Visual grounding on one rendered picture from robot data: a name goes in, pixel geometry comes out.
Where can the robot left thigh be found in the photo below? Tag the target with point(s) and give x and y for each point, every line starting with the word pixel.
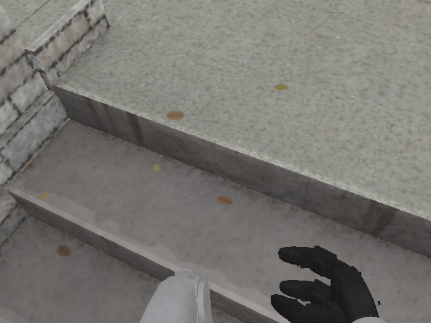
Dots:
pixel 179 299

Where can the right robot hand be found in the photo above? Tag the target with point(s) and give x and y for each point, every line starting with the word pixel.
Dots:
pixel 344 301

